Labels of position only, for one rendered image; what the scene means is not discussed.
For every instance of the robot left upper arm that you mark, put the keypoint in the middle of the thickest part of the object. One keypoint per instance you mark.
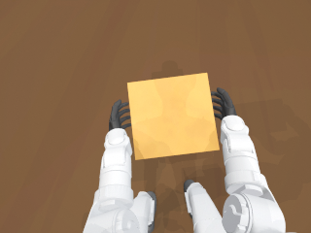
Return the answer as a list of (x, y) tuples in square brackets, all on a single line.
[(120, 220)]

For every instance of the robot left forearm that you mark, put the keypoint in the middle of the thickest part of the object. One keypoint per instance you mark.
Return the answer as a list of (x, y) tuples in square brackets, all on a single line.
[(114, 190)]

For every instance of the right robot shin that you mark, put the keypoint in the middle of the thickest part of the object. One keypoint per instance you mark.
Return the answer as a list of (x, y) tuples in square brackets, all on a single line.
[(195, 185)]

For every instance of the robot right upper arm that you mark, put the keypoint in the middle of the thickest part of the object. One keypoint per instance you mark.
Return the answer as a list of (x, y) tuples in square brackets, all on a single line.
[(245, 213)]

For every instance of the robot right hand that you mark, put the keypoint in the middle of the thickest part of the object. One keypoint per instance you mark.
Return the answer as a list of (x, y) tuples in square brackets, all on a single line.
[(227, 108)]

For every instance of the robot right forearm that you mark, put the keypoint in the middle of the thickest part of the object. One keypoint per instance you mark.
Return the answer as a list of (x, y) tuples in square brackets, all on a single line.
[(240, 160)]

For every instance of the robot left hand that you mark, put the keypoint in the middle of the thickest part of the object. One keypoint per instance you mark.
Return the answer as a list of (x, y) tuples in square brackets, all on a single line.
[(115, 120)]

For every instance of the carton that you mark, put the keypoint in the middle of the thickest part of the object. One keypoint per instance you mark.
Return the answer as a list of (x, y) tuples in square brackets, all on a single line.
[(172, 116)]

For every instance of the robot right foot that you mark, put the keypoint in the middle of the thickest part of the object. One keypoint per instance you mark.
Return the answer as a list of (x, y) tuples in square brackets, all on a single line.
[(187, 183)]

